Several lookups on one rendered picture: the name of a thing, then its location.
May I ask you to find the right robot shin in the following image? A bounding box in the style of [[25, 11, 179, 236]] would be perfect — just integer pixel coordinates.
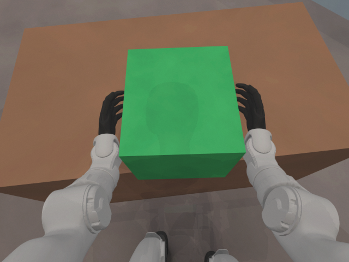
[[213, 249, 229, 256]]

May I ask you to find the robot left upper arm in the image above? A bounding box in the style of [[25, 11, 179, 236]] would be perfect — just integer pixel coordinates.
[[2, 184, 111, 262]]

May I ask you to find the robot right forearm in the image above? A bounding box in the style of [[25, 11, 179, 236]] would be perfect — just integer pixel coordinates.
[[243, 128, 340, 224]]

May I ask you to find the robot left forearm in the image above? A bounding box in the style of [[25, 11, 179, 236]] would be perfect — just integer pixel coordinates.
[[42, 134, 122, 231]]

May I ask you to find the carton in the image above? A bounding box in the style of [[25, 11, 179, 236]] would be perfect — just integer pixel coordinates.
[[119, 46, 246, 180]]

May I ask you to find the robot right upper arm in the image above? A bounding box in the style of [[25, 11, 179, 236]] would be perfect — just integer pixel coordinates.
[[262, 186, 349, 262]]

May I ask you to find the left robot hand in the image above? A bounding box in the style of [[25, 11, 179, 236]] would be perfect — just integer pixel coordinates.
[[98, 91, 124, 135]]

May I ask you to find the pedestal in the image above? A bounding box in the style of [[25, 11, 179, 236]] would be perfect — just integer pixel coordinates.
[[0, 2, 349, 203]]

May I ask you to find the right robot hand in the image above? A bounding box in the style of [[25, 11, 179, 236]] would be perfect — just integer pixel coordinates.
[[235, 83, 266, 131]]

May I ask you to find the robot left foot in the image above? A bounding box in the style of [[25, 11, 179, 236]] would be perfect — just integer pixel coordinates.
[[156, 231, 168, 262]]

